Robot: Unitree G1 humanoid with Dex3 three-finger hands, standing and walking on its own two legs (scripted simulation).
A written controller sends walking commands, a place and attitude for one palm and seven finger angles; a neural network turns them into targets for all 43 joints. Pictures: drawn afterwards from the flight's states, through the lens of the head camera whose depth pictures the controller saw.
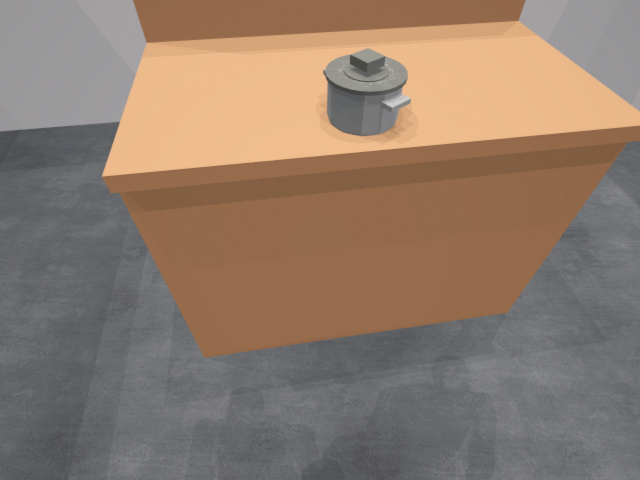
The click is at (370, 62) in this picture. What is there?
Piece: lid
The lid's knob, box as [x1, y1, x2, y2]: [350, 48, 384, 72]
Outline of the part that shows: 384,56 367,48 350,54 350,63 367,72 383,65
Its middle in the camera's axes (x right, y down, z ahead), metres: +0.09 -0.33 +0.72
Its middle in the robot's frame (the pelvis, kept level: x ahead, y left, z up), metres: +0.79 -0.04 +0.16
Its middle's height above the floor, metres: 0.93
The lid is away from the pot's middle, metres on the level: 0.00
